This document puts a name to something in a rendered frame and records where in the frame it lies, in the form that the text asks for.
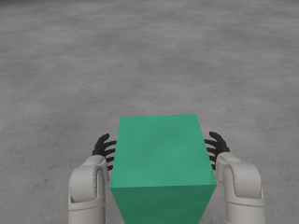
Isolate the right robot hand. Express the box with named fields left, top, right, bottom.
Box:
left=204, top=132, right=230, bottom=171

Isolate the carton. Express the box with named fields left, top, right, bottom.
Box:
left=109, top=114, right=217, bottom=224

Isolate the robot right forearm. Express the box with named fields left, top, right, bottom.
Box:
left=215, top=152, right=267, bottom=224

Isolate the robot left forearm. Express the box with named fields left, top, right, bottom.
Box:
left=68, top=155, right=109, bottom=224

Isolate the left robot hand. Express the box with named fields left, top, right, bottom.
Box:
left=93, top=133, right=117, bottom=171

